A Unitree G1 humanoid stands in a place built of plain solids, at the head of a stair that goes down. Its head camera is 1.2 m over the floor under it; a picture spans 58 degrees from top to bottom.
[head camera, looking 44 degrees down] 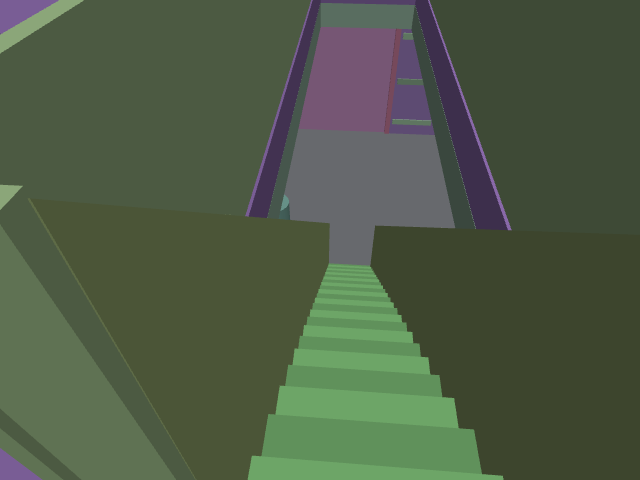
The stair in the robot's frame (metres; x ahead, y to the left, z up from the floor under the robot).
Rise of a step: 0.19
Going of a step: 0.21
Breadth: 0.83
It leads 4 degrees to the right of straight ahead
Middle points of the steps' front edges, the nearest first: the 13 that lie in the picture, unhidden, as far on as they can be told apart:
0.47 -0.17 -0.19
0.68 -0.18 -0.38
0.89 -0.20 -0.57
1.10 -0.21 -0.76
1.31 -0.23 -0.95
1.52 -0.25 -1.14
1.74 -0.26 -1.33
1.95 -0.28 -1.52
2.16 -0.29 -1.71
2.37 -0.31 -1.90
2.58 -0.33 -2.09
2.79 -0.34 -2.28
3.00 -0.36 -2.47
